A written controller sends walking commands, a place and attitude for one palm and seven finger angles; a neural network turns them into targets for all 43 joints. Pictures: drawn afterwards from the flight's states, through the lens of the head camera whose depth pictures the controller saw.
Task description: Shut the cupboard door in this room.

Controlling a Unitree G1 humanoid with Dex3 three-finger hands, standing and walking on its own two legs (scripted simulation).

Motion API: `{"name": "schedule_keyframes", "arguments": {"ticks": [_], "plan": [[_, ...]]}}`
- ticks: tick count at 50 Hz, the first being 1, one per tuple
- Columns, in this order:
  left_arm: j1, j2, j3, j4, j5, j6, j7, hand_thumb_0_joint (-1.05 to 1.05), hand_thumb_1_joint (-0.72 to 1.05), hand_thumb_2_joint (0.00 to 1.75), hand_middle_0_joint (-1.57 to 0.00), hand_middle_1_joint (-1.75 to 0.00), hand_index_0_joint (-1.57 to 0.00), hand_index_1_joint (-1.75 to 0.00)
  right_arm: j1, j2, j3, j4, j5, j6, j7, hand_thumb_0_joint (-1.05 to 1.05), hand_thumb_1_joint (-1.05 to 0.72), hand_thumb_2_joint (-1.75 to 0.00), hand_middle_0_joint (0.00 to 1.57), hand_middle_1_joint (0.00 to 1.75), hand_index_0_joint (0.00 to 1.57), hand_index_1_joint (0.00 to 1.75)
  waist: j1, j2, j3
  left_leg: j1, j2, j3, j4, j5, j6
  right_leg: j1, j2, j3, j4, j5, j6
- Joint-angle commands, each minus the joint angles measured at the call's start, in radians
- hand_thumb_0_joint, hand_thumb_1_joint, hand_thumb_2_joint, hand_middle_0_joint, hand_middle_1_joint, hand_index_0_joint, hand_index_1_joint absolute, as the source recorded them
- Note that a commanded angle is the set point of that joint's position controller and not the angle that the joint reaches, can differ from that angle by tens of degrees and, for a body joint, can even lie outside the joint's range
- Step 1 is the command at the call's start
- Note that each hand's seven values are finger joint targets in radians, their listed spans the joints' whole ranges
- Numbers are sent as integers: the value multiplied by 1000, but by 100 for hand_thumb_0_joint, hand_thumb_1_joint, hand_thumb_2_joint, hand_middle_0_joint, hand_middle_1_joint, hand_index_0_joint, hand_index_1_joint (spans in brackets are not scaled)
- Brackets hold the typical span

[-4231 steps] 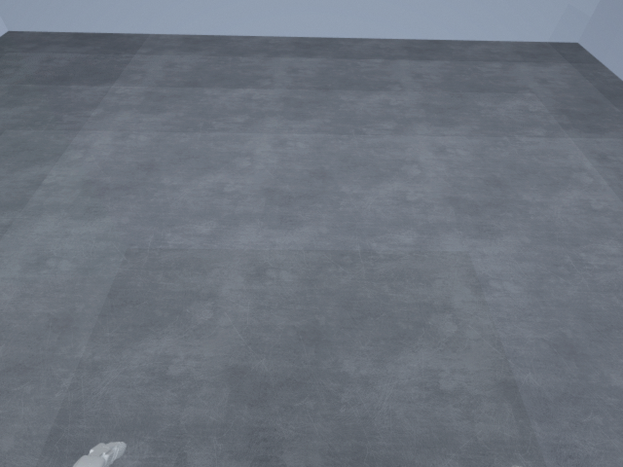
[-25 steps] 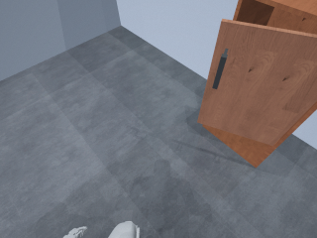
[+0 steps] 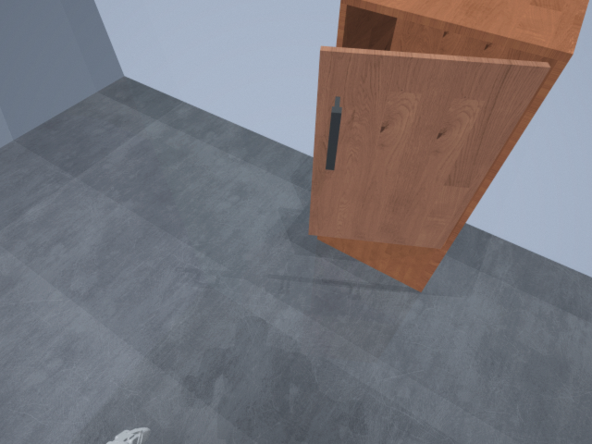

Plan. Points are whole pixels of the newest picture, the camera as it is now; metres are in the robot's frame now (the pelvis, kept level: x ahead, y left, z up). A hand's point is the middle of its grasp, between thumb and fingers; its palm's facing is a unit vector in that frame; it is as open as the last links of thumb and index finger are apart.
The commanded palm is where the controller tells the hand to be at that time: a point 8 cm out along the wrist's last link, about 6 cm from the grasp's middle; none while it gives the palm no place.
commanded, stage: take the last steps up to it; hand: left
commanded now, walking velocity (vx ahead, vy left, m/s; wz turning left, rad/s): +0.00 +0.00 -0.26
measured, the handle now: (333, 134) +0.71 -0.05 -0.03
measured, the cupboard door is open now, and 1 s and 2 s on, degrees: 25 25 25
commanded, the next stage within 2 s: come to a stop and stand still in 0.88 s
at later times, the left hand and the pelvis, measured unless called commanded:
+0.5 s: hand out of the picture +0.12 +0.18 -0.18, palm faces -0.13 -0.98 -0.14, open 7.4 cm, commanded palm none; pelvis +0.06 -0.01 +0.00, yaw -8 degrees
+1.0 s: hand (299, 336) +0.31 +0.01 -0.16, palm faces -0.20 -0.96 -0.21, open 7.3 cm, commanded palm none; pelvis +0.19 -0.15 +0.00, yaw -11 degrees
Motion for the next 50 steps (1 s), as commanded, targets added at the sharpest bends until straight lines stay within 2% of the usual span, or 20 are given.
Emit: {"name": "schedule_keyframes", "arguments": {"ticks": [1,2,3,5,9,14,17,18,19,20,21,23,27,36,38,40,41,42,44,50], "plan": [[136,138,25,-31,10,-48,17,0,90,90,-20,-30,-20,-30,6,-142,-48,-50,17,-4,-4,0,-90,-90,20,30,20,30,54,-62,-158,-87,86,-57,112,120,9,275,-130,155,-382,331,-63],[149,229,40,-19,16,-56,30,0,90,90,-20,-30,-20,-30,-41,-68,-31,-89,19,0,1,0,-90,-90,20,30,20,30,73,-335,-95,-303,-66,-12,321,-313,-43,285,-344,435,-441,511,-173],[170,238,32,-15,3,-55,35,0,90,90,-20,-30,-20,-30,-68,-101,-30,-88,17,20,-5,0,-90,-90,20,30,20,30,91,-258,-94,-280,-55,-146,461,-341,-32,172,-388,449,-457,455,-249],[76,180,28,-22,9,-59,49,0,90,90,-20,-30,-20,-30,-38,-82,-33,-54,12,23,-5,0,-90,-90,20,30,20,30,31,-273,-58,-356,-50,-189,543,-243,-34,190,-304,384,-442,469,-247],[39,118,12,-22,1,-70,43,0,90,90,-20,-30,-20,-30,4,-85,-35,-14,1,11,12,0,-90,-90,20,30,20,30,4,-219,-102,-289,-47,-139,511,-96,-59,196,-186,207,-445,317,-205],[86,137,23,11,12,-79,32,0,90,90,-20,-30,-20,-30,-51,-57,-35,-37,-1,-11,17,0,-90,-90,20,30,20,30,32,-182,-44,-218,-57,-105,230,-148,-48,154,-202,280,-476,73,-245],[42,123,23,14,1,-75,22,0,90,90,-20,-30,-20,-30,104,-55,-28,18,-3,-42,3,0,-90,-90,20,30,20,30,-44,-145,-69,87,-89,-71,-85,19,-38,4,-131,246,-349,37,-191],[49,66,11,7,-7,-73,16,0,90,90,-20,-30,-20,-30,198,-114,-37,49,-7,-55,-7,0,-90,-90,20,30,20,30,-78,37,-105,261,4,-195,-195,-12,-21,-125,-52,180,-181,-3,-136],[60,-1,-3,-13,-9,-70,6,0,90,90,-20,-30,-20,-30,283,-225,-67,68,-23,-56,-13,0,-90,-90,20,30,20,30,-103,337,-112,346,287,-585,-299,-204,72,-339,69,37,115,-158,-67],[-29,45,1,-53,7,-67,1,0,90,90,-20,-30,-20,-30,305,-253,-66,60,-22,-51,-25,0,-90,-90,20,30,20,30,-128,239,-47,253,405,-708,-378,-297,153,-401,26,91,291,-183,-65],[-32,69,14,-55,18,-67,-9,0,90,90,-20,-30,-20,-30,247,-230,-56,36,-20,-48,-21,0,-90,-90,20,30,20,30,-90,122,9,166,388,-644,-395,-331,169,-402,-28,121,370,-106,-66],[-17,58,24,-18,26,-61,-21,0,90,90,-20,-30,-20,-30,154,-156,-36,20,-18,-60,-24,0,-90,-90,20,30,20,30,-39,128,73,63,285,-474,-392,-161,103,-388,-44,112,450,43,-43],[28,16,8,17,12,-49,-26,0,90,90,-20,-30,-20,-30,186,-121,-22,50,-10,-81,-31,0,-90,-90,20,30,20,30,-17,110,8,164,216,-217,-320,273,90,-370,-44,82,420,157,-13],[-110,-5,-10,-6,6,-56,-31,0,90,90,-20,-30,-20,-30,229,-131,-41,102,-16,-64,-19,0,-90,-90,20,30,20,30,-51,153,42,164,206,-97,-274,376,106,-225,-38,-41,-7,209,-30],[-63,10,-5,9,4,-63,-29,0,90,90,-20,-30,-20,-30,201,-150,-47,105,-13,-59,-18,0,-90,-90,20,30,20,30,-23,155,12,148,211,-87,-222,419,97,-106,-18,-59,-78,200,-49],[125,55,12,69,7,-79,-19,0,90,90,-20,-30,-20,-30,167,-141,-45,104,-3,-56,-14,0,-90,-90,20,30,20,30,68,90,-79,65,156,-35,-12,482,58,189,24,-68,-197,258,-72],[266,125,30,113,13,-94,-8,0,90,90,-20,-30,-20,-30,160,-110,-40,102,10,-59,-4,0,-90,-90,20,30,20,30,135,-67,-171,-80,80,17,220,333,22,418,-77,56,-261,239,-111],[372,221,51,151,12,-105,8,0,90,90,-20,-30,-20,-30,181,-18,-21,77,25,-59,-1,0,-90,-90,20,30,20,30,154,-363,-277,-286,-101,9,538,-322,-8,567,-334,410,-368,341,-210],[246,169,32,130,-5,-97,32,0,90,90,-20,-30,-20,-30,138,-31,-29,63,26,-38,-7,0,-90,-90,20,30,20,30,86,-259,-189,-309,-44,-165,732,-291,23,365,-334,393,-474,316,-235],[63,13,-26,95,0,-125,52,0,90,90,-20,-30,-20,-30,146,40,-4,110,2,-15,2,0,-90,-90,20,30,20,30,-31,-78,-114,-166,-25,-145,494,-103,-10,106,-230,96,-444,685,-225]]}}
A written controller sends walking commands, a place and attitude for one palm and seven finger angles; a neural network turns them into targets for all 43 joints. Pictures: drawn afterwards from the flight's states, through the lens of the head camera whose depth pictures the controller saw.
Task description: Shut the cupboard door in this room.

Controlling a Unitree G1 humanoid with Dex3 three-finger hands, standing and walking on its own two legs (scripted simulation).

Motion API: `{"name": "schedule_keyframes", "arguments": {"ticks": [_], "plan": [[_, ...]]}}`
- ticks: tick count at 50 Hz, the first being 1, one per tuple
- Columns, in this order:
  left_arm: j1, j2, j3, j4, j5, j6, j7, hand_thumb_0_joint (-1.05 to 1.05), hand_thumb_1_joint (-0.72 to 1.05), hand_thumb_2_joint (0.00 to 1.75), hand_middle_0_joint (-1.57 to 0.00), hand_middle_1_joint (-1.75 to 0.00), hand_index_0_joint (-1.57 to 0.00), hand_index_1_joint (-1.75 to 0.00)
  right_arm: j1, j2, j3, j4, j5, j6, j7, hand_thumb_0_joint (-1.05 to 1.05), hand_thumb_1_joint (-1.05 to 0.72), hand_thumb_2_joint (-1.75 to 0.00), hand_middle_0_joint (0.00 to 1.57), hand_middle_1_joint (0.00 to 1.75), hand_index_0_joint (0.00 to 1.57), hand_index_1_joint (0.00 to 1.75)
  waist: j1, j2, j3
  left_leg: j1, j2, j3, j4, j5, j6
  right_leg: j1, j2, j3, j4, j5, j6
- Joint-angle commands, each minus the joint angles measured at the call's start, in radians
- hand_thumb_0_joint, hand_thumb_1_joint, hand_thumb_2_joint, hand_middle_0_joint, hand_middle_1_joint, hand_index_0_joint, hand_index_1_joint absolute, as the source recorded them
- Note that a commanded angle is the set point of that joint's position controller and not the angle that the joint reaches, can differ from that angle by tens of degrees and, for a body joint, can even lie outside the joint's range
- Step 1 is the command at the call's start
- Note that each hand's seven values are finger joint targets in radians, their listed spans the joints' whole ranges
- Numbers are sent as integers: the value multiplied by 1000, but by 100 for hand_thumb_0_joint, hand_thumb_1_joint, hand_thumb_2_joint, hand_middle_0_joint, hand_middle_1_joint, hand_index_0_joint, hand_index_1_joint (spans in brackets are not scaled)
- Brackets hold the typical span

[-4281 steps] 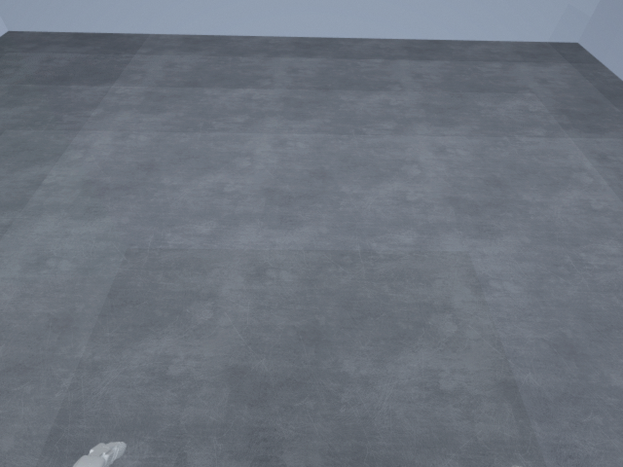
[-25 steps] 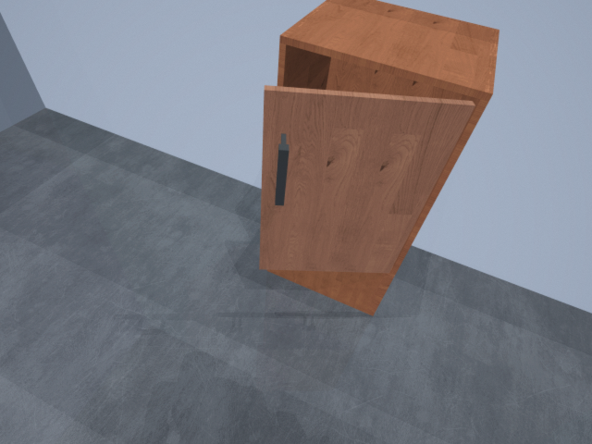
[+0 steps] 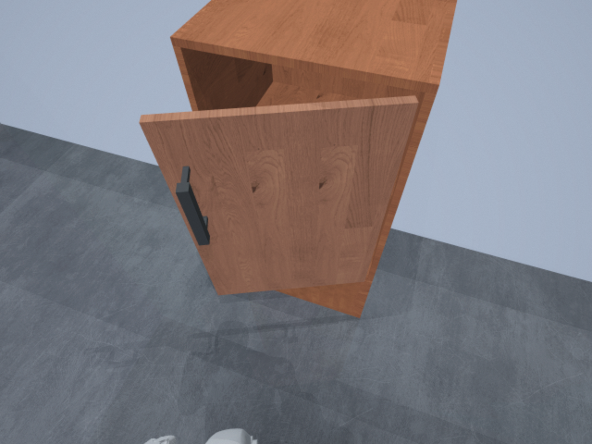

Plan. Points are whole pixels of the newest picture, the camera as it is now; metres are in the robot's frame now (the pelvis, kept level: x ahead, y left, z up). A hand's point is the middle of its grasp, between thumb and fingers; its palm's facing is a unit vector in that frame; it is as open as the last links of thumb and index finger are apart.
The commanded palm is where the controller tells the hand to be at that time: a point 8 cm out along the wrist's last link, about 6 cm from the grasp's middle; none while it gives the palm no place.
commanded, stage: come to a stop and stand still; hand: left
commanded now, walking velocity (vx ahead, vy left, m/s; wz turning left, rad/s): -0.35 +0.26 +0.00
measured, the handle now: (195, 207) +0.49 +0.19 -0.03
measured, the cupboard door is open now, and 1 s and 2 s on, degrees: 25 25 25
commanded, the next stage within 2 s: look again from close up in 0.88 s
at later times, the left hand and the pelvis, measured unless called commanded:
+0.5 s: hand out of the picture +0.06 +0.18 -0.18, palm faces +0.06 -0.97 -0.24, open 7.4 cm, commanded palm none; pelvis +0.04 -0.01 -0.01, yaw -1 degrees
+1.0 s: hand out of the picture +0.09 +0.19 -0.17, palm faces -0.02 -0.97 -0.22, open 7.3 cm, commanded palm none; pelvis +0.04 +0.01 +0.00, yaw -1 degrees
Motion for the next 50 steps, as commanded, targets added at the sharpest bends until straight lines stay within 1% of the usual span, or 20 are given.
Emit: {"name": "schedule_keyframes", "arguments": {"ticks": [1,4,7,9,12,16,20,24,27,29,31,32,37,38,39,40,41,43,46,50], "plan": [[81,88,-4,-6,3,-31,19,0,90,90,-20,-30,-20,-30,95,12,19,-25,-7,2,-2,0,-90,-90,20,30,20,30,-6,-68,-136,21,4,-24,-169,71,-19,91,-256,164,-202,589,-108],[101,87,-11,14,4,-32,29,0,90,90,-20,-30,-20,-30,44,23,30,-31,6,10,-8,0,-90,-90,20,30,20,30,15,-61,-147,65,-27,-28,-376,92,-29,156,-271,196,-163,776,-94],[123,125,6,22,-1,-18,42,0,90,90,-20,-30,-20,-30,-6,-27,21,-52,12,24,-12,0,-90,-90,20,30,20,30,29,-85,-145,89,-46,-48,-495,134,-22,204,-301,232,-110,839,-70],[131,145,16,22,-1,-2,48,0,90,90,-20,-30,-20,-30,-22,-60,7,-62,10,38,-12,0,-90,-90,20,30,20,30,32,-90,-129,113,-43,-62,-544,182,-15,193,-322,255,-82,770,-67],[147,149,24,16,0,15,55,0,90,90,-20,-30,-20,-30,-52,-89,-3,-88,3,44,-15,0,-90,-90,20,30,20,30,43,-86,-87,141,-2,-105,-544,398,19,148,-304,259,-58,663,-39],[150,147,22,-5,8,32,56,0,90,90,-20,-30,-20,-30,-75,-94,-7,-111,-2,47,-20,0,-90,-90,20,30,20,30,47,-35,-71,200,22,-123,-520,569,37,77,-274,246,-36,553,-48],[134,126,15,-38,1,40,53,0,90,90,-20,-30,-20,-30,-57,-133,-11,-129,-5,38,-25,0,-90,-90,20,30,20,30,45,37,-168,251,126,-238,-635,779,118,93,-141,145,54,241,13],[158,100,8,-30,1,51,45,0,90,90,-20,-30,-20,-30,-116,-141,2,-138,-4,23,-25,0,-90,-90,20,30,20,30,77,46,-161,139,177,-294,-777,608,187,157,-63,132,130,-155,50],[185,104,7,-14,8,53,36,0,90,90,-20,-30,-20,-30,-153,-132,9,-140,-2,23,-17,0,-90,-90,20,30,20,30,92,14,-130,66,101,-244,-793,285,129,184,-91,177,0,-78,35],[151,128,5,-13,12,42,31,0,90,90,-20,-30,-20,-30,-123,-100,12,-121,1,27,-9,0,-90,-90,20,30,20,30,69,-99,-78,77,4,-172,-738,120,70,118,-173,281,-156,-140,-9],[90,145,2,-18,6,34,28,0,90,90,-20,-30,-20,-30,-66,-81,14,-81,1,36,-3,0,-90,-90,20,30,20,30,32,-164,-57,203,-56,-90,-634,146,29,-22,-272,368,-288,-278,-59],[64,150,0,-21,4,32,29,0,90,90,-20,-30,-20,-30,-43,-74,15,-62,1,37,-1,0,-90,-90,20,30,20,30,22,-149,-49,239,-56,-87,-616,171,26,-63,-274,361,-303,-296,-68],[96,114,-17,26,-7,21,28,0,90,90,-20,-30,-20,-30,-7,-57,38,-4,0,11,-6,0,-90,-90,20,30,20,30,35,-57,-21,218,5,-136,-776,262,39,20,-169,243,-232,-153,6],[225,111,-24,24,9,-9,72,0,90,90,-20,-30,-20,-30,-51,-105,22,-72,5,-7,-1,0,-90,-90,20,30,20,30,61,15,16,150,-12,-66,-593,219,13,28,-206,287,-230,133,80],[198,169,-23,16,9,-25,72,0,90,90,-20,-30,-20,-30,-35,-69,39,-92,7,-11,5,0,-90,-90,20,30,20,30,26,-11,4,127,-26,-60,-574,189,2,47,-296,322,-210,328,56],[169,174,-21,-3,4,-23,65,0,90,90,-20,-30,-20,-30,33,-33,35,-67,0,-12,2,0,-90,-90,20,30,20,30,9,27,-55,156,-33,-73,-589,182,18,87,-296,303,-153,352,10],[165,157,-22,-16,-1,-21,60,0,90,90,-20,-30,-20,-30,51,-34,34,-69,-1,-11,1,0,-90,-90,20,30,20,30,12,9,-96,175,-25,-71,-614,194,21,91,-262,269,-146,227,-26],[146,143,-20,-30,-2,-15,56,0,90,90,-20,-30,-20,-30,60,-42,34,-76,-1,-11,3,0,-90,-90,20,30,20,30,14,-44,-94,174,-28,-85,-649,216,24,67,-211,237,-155,-9,-32],[149,116,-22,-37,-2,-1,50,0,90,90,-20,-30,-20,-30,56,-50,34,-83,-8,-11,3,0,-90,-90,20,30,20,30,29,-49,14,102,-15,-123,-705,171,43,-3,-162,215,-159,-218,-17],[173,98,-24,-38,-1,8,44,0,90,90,-20,-30,-20,-30,72,-56,38,-82,-10,-16,0,0,-90,-90,20,30,20,30,40,-12,34,37,4,-182,-792,112,65,30,-123,186,-112,-206,-1]]}}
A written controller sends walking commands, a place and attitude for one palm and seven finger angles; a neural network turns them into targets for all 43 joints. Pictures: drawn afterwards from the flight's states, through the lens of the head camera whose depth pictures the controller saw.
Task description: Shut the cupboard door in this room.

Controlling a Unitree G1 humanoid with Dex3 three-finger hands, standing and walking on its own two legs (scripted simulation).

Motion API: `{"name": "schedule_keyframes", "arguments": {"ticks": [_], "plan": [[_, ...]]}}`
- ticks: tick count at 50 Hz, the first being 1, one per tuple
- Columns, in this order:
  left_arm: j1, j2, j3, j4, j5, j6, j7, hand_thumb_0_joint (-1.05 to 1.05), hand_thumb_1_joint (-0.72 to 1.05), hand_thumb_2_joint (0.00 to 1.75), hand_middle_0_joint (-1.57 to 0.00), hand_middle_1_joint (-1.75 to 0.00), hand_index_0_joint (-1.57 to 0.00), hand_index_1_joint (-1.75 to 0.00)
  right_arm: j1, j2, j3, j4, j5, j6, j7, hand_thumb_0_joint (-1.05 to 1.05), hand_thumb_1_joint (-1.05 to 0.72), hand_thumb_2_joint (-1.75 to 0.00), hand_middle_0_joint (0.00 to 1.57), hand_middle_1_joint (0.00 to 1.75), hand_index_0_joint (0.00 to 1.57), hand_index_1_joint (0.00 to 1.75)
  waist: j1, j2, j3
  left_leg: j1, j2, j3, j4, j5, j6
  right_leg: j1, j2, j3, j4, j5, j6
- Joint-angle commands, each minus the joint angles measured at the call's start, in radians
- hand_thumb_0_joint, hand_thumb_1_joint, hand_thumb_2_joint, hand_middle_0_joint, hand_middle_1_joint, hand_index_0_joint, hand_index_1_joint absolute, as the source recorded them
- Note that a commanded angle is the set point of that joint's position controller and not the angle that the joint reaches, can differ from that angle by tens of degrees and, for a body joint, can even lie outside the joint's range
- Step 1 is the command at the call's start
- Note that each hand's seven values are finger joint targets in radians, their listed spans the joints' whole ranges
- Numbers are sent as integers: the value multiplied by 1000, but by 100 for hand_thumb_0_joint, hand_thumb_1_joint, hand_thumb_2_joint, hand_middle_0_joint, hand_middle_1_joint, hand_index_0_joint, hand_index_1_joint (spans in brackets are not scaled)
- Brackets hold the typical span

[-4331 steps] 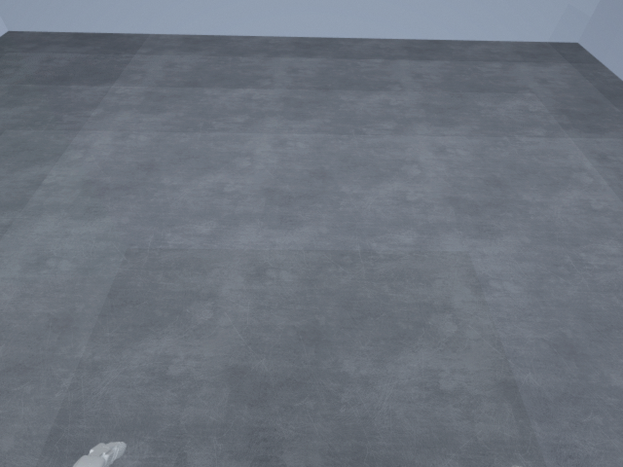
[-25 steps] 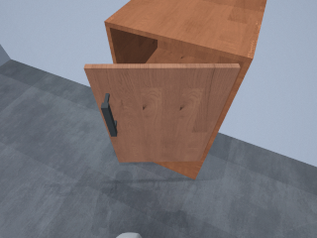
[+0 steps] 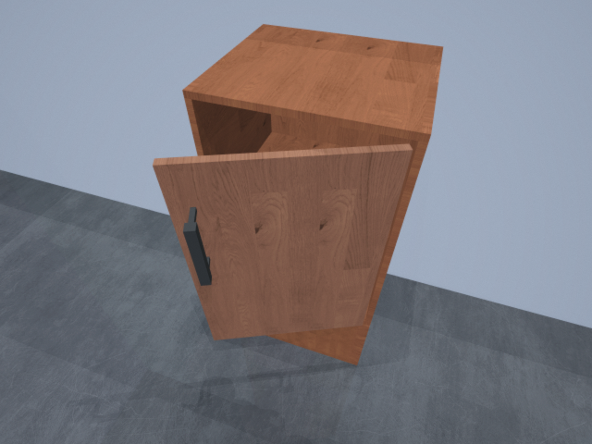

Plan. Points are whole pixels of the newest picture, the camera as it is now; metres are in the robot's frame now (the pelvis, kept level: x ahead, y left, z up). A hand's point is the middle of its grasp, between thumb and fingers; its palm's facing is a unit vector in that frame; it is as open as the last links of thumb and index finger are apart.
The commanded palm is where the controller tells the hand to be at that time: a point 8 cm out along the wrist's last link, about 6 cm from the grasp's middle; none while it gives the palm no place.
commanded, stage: look again from close up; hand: left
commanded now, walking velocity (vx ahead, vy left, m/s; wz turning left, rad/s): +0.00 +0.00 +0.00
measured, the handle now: (199, 247) +0.45 +0.19 -0.03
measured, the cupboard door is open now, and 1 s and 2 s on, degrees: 25 25 25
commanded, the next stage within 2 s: raise the hand and make a fist in 0.52 s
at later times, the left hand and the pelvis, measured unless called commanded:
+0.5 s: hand out of the picture -0.01 +0.19 -0.18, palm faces +0.04 -0.99 -0.13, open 7.4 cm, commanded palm none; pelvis +0.02 +0.04 +0.01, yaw +0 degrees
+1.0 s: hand (175, 399) +0.20 +0.17 -0.04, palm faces +0.06 -0.99 +0.14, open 6.3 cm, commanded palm +0.13 +0.25 -0.06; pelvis +0.01 +0.04 -0.07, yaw +2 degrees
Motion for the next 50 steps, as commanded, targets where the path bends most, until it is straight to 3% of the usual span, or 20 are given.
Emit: {"name": "schedule_keyframes", "arguments": {"ticks": [1,9,30,31,32,33,34,35,36,37,39,41,42,43,44,45,46,47,49,50], "plan": [[58,89,18,-51,-1,-12,3,0,90,90,-20,-30,-20,-30,2,-97,-11,-67,-6,-23,-10,0,-90,-90,20,30,20,30,36,-5,103,-115,124,-207,-194,-127,-5,-50,-125,152,-128,-111,-24],[90,61,8,-28,0,-15,1,0,90,90,-20,-30,-20,-30,-2,-93,-7,-43,1,-41,-15,0,-90,-90,20,30,20,30,44,-19,30,-56,143,-232,-235,-52,12,14,-117,118,-102,30,-7],[144,35,-12,69,3,-9,4,0,90,90,-20,-30,-20,-30,-40,-101,-2,23,13,-49,-28,0,-90,-90,20,30,20,30,37,-14,59,67,147,-214,-253,107,2,-1,-130,109,-143,84,27],[173,66,-18,89,21,-26,37,0,90,90,-20,-30,-20,-30,-97,-147,2,-46,19,-42,-20,0,-90,-90,20,30,20,30,48,-7,90,28,156,-182,-117,310,-35,-52,-134,113,-130,109,31],[-687,467,229,-1680,-115,-256,62,0,90,90,-20,-30,-20,-30,30,-333,-50,-404,52,-209,-76,0,-90,-90,20,30,20,30,-179,115,-338,404,127,-277,-137,387,-81,-146,-7,20,39,164,52],[-66,142,-34,-1415,-107,-200,83,0,90,90,-22,-32,-22,-32,-40,-206,34,-337,67,-314,-84,0,-90,-90,20,30,20,30,-37,358,-435,545,182,-314,-171,320,-145,-241,29,28,191,-93,23],[-41,92,-17,-1316,-135,-145,122,0,90,90,-24,-34,-24,-34,-71,-229,15,-288,45,-346,-80,0,-90,-90,20,30,20,30,-7,323,-341,391,178,-330,-269,276,-204,-258,18,56,244,-150,24],[275,-109,-143,-946,-132,-10,123,0,90,90,-25,-36,-25,-36,-84,-172,15,-244,72,-340,-39,0,-90,-90,20,30,20,30,5,157,-151,188,156,-333,-276,93,-207,-307,-22,68,252,-146,21],[122,-129,-214,-1190,-160,-14,127,0,90,90,-27,-38,-27,-38,-40,-220,-12,-321,82,-351,-12,0,-90,-90,20,30,20,30,-22,190,-72,118,125,-312,-230,-25,-153,-320,-34,67,209,-102,23],[101,-145,-225,-1205,-146,-50,114,0,90,90,-29,-40,-29,-40,-88,-216,-15,-368,77,-374,-7,0,-90,-90,20,30,20,30,-25,120,-16,68,113,-306,-184,-99,-131,-336,-32,53,176,-92,24],[161,-167,-223,-1020,-127,-132,87,0,90,90,-33,-44,-33,-44,-119,-223,-33,-421,60,-400,3,0,-90,-90,20,30,20,30,-52,-136,51,-106,51,-247,-11,-195,-89,-383,-28,27,64,-114,24],[349,-154,-135,-908,-154,-262,17,0,90,90,-36,-48,-36,-48,-134,-219,-56,-475,41,-394,14,0,-90,-90,20,30,20,30,13,-417,-21,-261,25,-192,154,-163,-69,-437,-28,29,98,-232,27],[432,-141,-87,-912,-183,-341,-39,0,90,90,-38,-50,-38,-50,-160,-226,-62,-493,27,-386,23,0,-90,-90,20,30,20,30,49,-445,-84,-321,13,-170,211,-122,-75,-437,-24,33,148,-206,23],[487,-106,-23,-923,-221,-411,-106,0,90,90,-40,-52,-40,-52,-172,-245,-72,-515,16,-361,37,0,-90,-90,20,30,20,30,74,-391,-137,-342,9,-157,257,-62,-102,-444,-21,27,217,-134,15],[501,18,108,-868,-247,-482,-158,0,90,90,-42,-54,-42,-54,-197,-241,-89,-522,24,-333,47,0,-90,-90,20,30,20,30,116,-343,-151,-449,-3,-139,285,-132,-143,-467,-30,42,281,-234,2],[460,-2,87,-912,-263,-547,-199,0,90,90,-44,-56,-44,-56,-253,-239,-86,-576,16,-313,51,0,-90,-90,20,30,20,30,118,-298,-76,-523,-16,-133,296,-224,-155,-523,-26,34,328,-327,-6],[450,53,144,-910,-245,-571,-196,0,90,90,-46,-58,-46,-58,-291,-242,-93,-618,18,-292,47,0,-90,-90,20,30,20,30,130,-258,-44,-586,-16,-134,302,-301,-140,-561,-19,44,381,-364,-12],[457,45,137,-934,-220,-575,-181,0,90,90,-47,-60,-47,-60,-316,-235,-91,-667,20,-275,49,0,-90,-90,20,30,20,30,143,-165,-28,-614,-30,-120,312,-337,-118,-573,-20,55,416,-359,-14],[436,89,135,-1045,-143,-549,-122,0,90,90,-51,-64,-51,-64,-312,-213,-87,-708,26,-237,59,0,-90,-90,20,30,20,30,172,103,-87,-602,-28,-125,326,-315,-118,-599,-16,68,495,-264,-28],[397,95,116,-1170,-126,-544,-95,0,90,90,-53,-66,-53,-66,-299,-208,-83,-740,21,-225,64,0,-90,-90,20,30,20,30,170,163,-179,-575,-13,-155,322,-313,-124,-610,-13,60,544,-220,-31]]}}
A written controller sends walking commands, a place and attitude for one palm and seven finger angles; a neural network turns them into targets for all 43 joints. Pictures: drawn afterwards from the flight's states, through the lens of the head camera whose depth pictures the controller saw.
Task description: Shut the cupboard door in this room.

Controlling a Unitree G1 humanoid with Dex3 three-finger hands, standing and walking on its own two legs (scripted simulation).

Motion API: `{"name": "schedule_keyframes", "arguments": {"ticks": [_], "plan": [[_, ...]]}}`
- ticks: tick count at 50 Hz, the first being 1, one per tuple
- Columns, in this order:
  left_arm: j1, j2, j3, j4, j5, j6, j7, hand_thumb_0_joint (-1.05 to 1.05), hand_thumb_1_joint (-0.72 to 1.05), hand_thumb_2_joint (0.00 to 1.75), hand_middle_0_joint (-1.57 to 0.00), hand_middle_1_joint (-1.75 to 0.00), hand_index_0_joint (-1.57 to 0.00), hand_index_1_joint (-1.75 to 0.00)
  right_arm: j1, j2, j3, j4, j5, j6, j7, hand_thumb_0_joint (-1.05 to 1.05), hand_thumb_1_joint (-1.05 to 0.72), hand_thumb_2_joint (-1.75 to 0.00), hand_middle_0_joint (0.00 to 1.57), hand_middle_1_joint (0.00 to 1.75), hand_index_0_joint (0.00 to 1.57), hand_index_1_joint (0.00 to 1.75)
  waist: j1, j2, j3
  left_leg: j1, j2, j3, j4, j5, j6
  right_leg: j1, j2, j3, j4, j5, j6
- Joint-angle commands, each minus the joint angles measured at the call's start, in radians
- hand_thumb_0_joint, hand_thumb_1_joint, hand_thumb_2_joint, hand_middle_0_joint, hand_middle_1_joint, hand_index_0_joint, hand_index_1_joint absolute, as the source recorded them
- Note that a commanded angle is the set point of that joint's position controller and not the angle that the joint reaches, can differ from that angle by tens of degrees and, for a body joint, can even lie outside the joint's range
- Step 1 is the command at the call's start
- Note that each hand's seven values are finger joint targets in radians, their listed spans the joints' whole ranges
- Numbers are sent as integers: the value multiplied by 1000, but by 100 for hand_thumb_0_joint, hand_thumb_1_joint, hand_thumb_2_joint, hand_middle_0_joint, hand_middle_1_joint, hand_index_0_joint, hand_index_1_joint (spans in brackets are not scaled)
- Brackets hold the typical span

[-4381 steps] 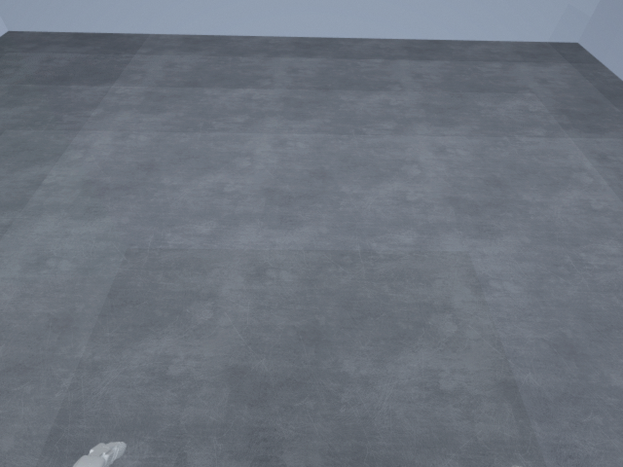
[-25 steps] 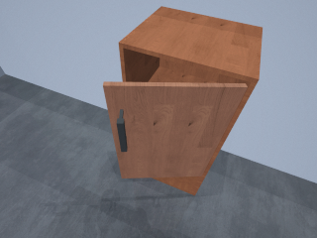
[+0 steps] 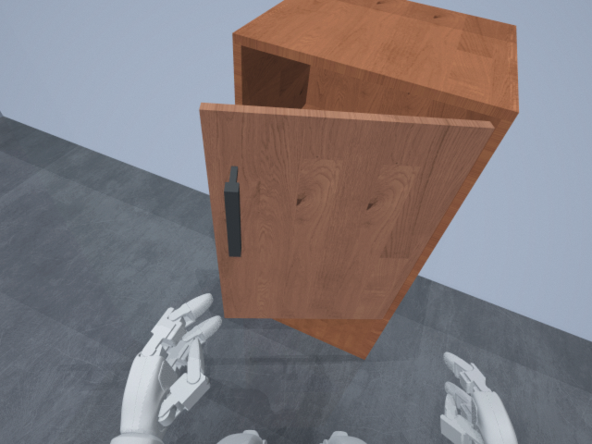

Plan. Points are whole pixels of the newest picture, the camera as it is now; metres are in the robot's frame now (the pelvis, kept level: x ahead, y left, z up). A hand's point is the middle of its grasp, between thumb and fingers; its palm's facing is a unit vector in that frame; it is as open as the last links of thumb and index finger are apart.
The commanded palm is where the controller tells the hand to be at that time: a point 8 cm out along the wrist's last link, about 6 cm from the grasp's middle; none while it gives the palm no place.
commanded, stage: raise the hand and make a fist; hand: left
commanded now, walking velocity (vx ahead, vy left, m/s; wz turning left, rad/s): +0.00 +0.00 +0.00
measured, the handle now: (234, 213) +0.45 +0.13 +0.04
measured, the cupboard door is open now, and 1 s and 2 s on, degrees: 25 25 25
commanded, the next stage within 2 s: bring the fist close to the handle in 1.54 s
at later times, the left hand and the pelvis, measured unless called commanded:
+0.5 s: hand (172, 370) +0.21 +0.17 +0.02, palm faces +0.19 -0.98 -0.04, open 4.0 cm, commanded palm +0.18 +0.20 +0.03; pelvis +0.03 -0.03 -0.02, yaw +1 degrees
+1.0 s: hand (193, 337) +0.24 +0.15 +0.04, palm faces +0.11 -0.99 -0.04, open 3.1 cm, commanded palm +0.21 +0.20 +0.04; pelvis +0.03 -0.05 -0.02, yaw +2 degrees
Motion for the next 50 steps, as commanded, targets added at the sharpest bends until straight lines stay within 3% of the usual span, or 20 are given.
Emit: {"name": "schedule_keyframes", "arguments": {"ticks": [1,3,4,7,10,13,14,16,19,23,26,29,31,34,37,39,41,44,47,50], "plan": [[186,194,138,-345,53,-50,101,0,90,90,-55,-68,-55,-68,-133,-114,-41,-273,-2,12,10,0,-90,-90,20,30,20,30,142,291,-97,-57,78,-225,-200,-27,-142,-59,5,-31,30,-17,-65],[72,182,106,-585,25,-113,135,0,90,90,-58,-72,-58,-72,-92,-111,-43,-280,-6,7,5,0,-90,-90,20,30,20,30,96,320,-236,67,119,-308,-160,70,-146,-147,15,-24,66,16,-50],[-54,177,74,-718,3,-158,140,0,90,90,-60,-74,-60,-74,-85,-120,-44,-264,-9,-2,-1,0,-90,-90,20,30,20,30,44,274,-276,103,143,-368,-133,82,-155,-212,24,-23,106,19,-34],[-80,79,-66,-722,-42,-208,73,0,90,90,-66,-80,-66,-80,-80,-154,-36,-212,7,-41,-19,0,-90,-90,20,30,20,30,-27,248,-204,105,162,-461,-123,19,-161,-340,28,-11,134,-16,-19],[-119,96,-91,-590,-46,-183,-12,0,90,90,-71,-86,-71,-86,-67,-165,-27,-186,11,-69,-51,0,-90,-90,20,30,20,30,-83,119,-138,-50,137,-425,-32,-73,-115,-341,23,-15,88,-40,-14],[107,152,-9,-355,-27,-1,-87,0,90,90,-77,-92,-77,-92,-44,-165,-31,-224,34,-43,-74,0,-90,-90,20,30,20,30,-31,-66,-140,-171,121,-357,-42,-134,-82,-205,20,-13,2,-73,-12],[201,211,68,-261,-21,91,-98,0,90,90,-79,-94,-79,-94,-58,-158,-32,-235,50,-22,-76,0,-90,-90,20,30,20,30,27,-63,-175,-183,101,-306,-52,-92,-76,-118,21,0,-23,-65,-23],[220,249,139,-353,-55,230,-114,0,90,90,-82,-98,-82,-98,-94,-143,-24,-302,70,23,-83,0,-90,-90,20,30,20,30,92,-57,-299,-141,68,-236,-66,46,-76,66,12,12,-50,20,-22],[214,309,302,-514,-112,275,-26,0,90,90,-88,-104,-88,-104,-107,-96,-11,-304,47,67,-91,0,-90,-90,20,30,20,30,151,41,-401,-80,63,-205,-43,282,-90,191,23,2,-22,219,-25],[151,206,232,-552,-122,97,70,0,90,90,-95,-112,-95,-112,-45,-67,-3,-242,31,41,-84,0,-90,-90,20,30,20,30,79,107,-265,-42,85,-197,-29,362,-98,92,24,9,-31,338,-20],[22,173,115,-504,-94,-43,28,0,90,90,-101,-118,-101,-118,-34,-97,1,-188,12,-1,-78,0,-90,-90,20,30,20,30,-17,103,-164,-102,93,-211,33,282,-85,-48,18,19,-20,249,-16],[16,142,56,-390,-112,-105,-69,0,90,90,-106,-124,-106,-124,-26,-129,-9,-177,12,-30,-82,0,-90,-90,20,30,20,30,-54,58,-119,-169,93,-221,66,178,-72,-93,9,46,-41,121,-20],[80,205,120,-351,-125,-78,-112,0,90,90,-110,-128,-110,-128,-18,-144,-22,-199,27,-31,-89,0,-90,-90,20,30,20,30,-16,10,-206,-196,88,-206,63,146,-64,-2,-7,87,-78,74,-11],[132,332,262,-402,-134,9,-104,0,90,90,-115,-134,-115,-134,-23,-138,-30,-231,39,-6,-94,0,-90,-90,20,30,20,30,64,84,-335,-156,77,-185,21,206,-61,144,-13,112,-90,126,-13],[123,310,296,-516,-146,45,-38,0,90,90,-121,-140,-121,-140,-24,-104,-22,-257,40,26,-94,0,-90,-90,20,30,20,30,85,135,-368,-72,73,-169,-25,296,-62,224,-9,94,-85,296,-7],[93,298,304,-528,-144,43,18,0,90,90,-124,-144,-124,-144,-21,-97,-13,-255,32,40,-95,0,-90,-90,20,30,20,30,72,133,-335,-59,77,-173,-33,316,-61,210,2,77,-84,347,-5],[53,232,246,-450,-136,28,42,0,90,90,-128,-148,-128,-148,-23,-98,-6,-238,26,44,-91,0,-90,-90,20,30,20,30,26,86,-213,-92,81,-175,-30,259,-63,136,2,68,-101,293,1],[-9,175,155,-316,-116,16,8,0,90,90,-130,-150,-130,-150,-12,-124,1,-220,18,40,-88,0,-90,-90,20,30,20,30,-35,6,-89,-156,89,-188,-4,173,-55,53,-4,81,-133,193,11],[-56,211,132,-258,-106,28,-65,0,90,90,-130,-150,-130,-150,-2,-147,-1,-229,24,32,-91,0,-90,-90,20,30,20,30,-30,-6,-110,-172,90,-189,-2,126,-50,62,-15,101,-162,103,9],[-99,290,198,-323,-118,40,-94,0,90,90,-130,-150,-130,-150,-3,-143,3,-241,31,31,-97,0,-90,-90,20,30,20,30,9,75,-231,-126,85,-177,-15,165,-45,156,-24,126,-170,133,6]]}}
